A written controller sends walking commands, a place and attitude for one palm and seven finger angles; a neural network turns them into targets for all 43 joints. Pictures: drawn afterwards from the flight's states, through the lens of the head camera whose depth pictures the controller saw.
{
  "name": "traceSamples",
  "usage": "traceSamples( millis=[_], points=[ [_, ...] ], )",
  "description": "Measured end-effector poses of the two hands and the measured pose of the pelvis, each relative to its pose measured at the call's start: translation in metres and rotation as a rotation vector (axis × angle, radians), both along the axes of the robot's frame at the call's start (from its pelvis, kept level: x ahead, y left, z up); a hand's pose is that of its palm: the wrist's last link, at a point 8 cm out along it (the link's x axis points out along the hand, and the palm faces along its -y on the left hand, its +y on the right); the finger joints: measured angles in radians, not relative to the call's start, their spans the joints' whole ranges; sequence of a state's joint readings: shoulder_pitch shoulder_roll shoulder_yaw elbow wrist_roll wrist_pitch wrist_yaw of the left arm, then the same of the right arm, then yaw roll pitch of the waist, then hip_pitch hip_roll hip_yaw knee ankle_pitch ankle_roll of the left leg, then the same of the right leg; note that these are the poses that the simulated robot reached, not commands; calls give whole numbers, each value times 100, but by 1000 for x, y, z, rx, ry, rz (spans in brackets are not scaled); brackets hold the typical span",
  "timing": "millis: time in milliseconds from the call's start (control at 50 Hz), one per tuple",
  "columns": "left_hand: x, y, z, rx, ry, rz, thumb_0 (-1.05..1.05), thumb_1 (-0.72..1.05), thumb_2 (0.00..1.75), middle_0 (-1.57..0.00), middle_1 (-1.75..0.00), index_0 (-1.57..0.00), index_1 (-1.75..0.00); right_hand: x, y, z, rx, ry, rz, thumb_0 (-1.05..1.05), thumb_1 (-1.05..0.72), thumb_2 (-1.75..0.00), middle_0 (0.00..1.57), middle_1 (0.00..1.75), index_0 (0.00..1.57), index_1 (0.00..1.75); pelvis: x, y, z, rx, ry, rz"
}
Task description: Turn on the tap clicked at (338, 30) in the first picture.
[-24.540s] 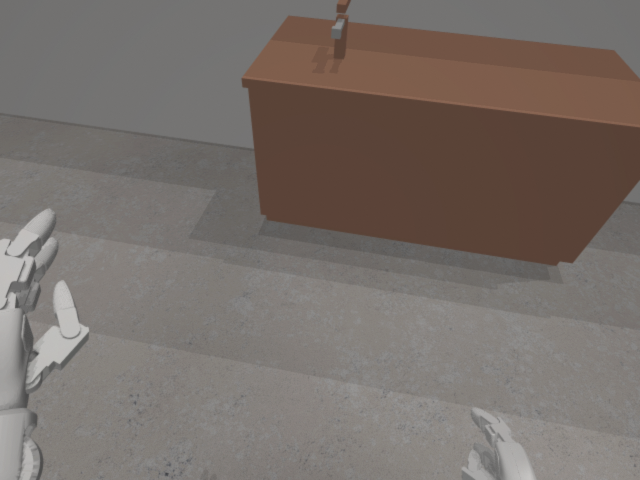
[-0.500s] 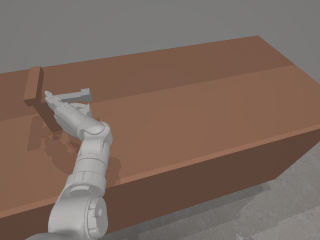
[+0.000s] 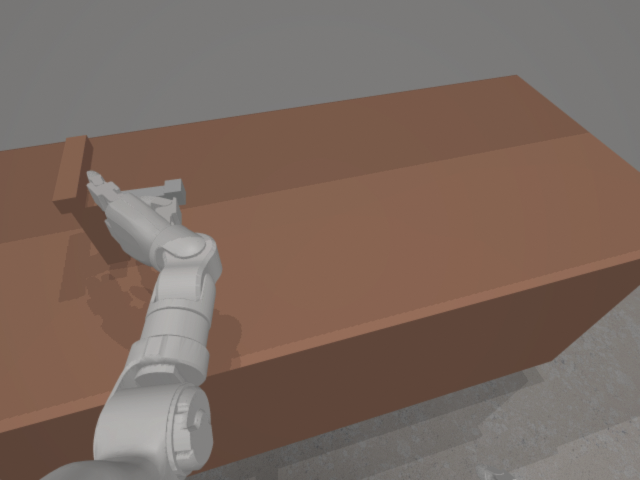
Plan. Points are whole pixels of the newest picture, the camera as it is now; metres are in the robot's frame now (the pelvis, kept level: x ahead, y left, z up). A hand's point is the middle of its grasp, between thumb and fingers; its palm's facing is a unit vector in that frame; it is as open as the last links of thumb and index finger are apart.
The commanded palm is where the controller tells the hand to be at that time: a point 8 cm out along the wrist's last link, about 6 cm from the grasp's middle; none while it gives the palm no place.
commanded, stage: lift the hand up off the lever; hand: left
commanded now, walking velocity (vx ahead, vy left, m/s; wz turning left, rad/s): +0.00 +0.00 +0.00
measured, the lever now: (175, 192) +0.50 +0.23 +0.07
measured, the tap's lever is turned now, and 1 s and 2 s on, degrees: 86 86 86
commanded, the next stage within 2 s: draw the hand back beside the body in 0.94 s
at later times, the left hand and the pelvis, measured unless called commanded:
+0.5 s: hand (165, 199) +0.43 +0.21 +0.13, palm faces +0.81 -0.58 -0.08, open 7.8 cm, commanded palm +0.37 +0.21 +0.14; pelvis +0.00 +0.00 +0.01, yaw +0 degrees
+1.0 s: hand (163, 201) +0.41 +0.20 +0.14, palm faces +0.80 -0.59 -0.09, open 7.8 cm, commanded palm +0.37 +0.21 +0.15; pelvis +0.00 +0.00 +0.01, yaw +0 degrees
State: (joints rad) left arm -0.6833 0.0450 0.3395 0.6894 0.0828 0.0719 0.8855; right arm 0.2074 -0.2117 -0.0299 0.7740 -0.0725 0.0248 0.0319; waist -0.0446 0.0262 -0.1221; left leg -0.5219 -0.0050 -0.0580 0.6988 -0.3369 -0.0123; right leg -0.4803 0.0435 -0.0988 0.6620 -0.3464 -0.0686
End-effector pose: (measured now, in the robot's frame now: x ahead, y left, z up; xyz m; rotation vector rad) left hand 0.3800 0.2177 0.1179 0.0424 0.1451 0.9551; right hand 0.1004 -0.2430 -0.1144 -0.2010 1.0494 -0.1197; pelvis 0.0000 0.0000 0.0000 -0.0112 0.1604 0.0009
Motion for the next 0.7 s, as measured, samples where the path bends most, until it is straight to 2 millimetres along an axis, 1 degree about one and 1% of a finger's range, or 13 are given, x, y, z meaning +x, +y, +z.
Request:
traceSamples(
  millis=[100,180,260,380,500,700],
  points=[
    [-3,-2,0,-15,11,-3,2,90,90,-15,-15,-15,-15,-1,-1,1,1,-1,-4,1,-91,-89,20,30,20,29,0,0,2,1,-10,-1],
    [-5,-4,5,-8,0,-3,2,90,90,-15,-15,-15,-15,2,0,2,5,-14,-1,1,-91,-90,20,30,20,29,0,0,3,2,-17,-4],
    [-7,-5,9,-9,-4,-6,2,90,90,-15,-15,-15,-15,7,1,4,9,-31,2,1,-91,-90,20,30,20,29,0,-1,4,4,-24,-4],
    [-8,0,12,-19,6,5,2,90,90,-15,-15,-15,-15,17,3,9,7,-61,11,1,-90,-89,20,30,20,29,-1,-2,5,4,-31,-3],
    [-9,3,21,-5,-19,-5,2,90,90,-15,-15,-15,-15,25,4,12,7,-79,21,1,-90,-90,20,30,20,29,0,-2,7,4,-38,-2],
    [-19,-2,25,-26,-12,-22,2,90,90,-15,-15,-15,-15,38,8,17,13,-107,29,1,-90,-90,20,30,20,29,2,0,10,7,-65,-4]
  ],
)
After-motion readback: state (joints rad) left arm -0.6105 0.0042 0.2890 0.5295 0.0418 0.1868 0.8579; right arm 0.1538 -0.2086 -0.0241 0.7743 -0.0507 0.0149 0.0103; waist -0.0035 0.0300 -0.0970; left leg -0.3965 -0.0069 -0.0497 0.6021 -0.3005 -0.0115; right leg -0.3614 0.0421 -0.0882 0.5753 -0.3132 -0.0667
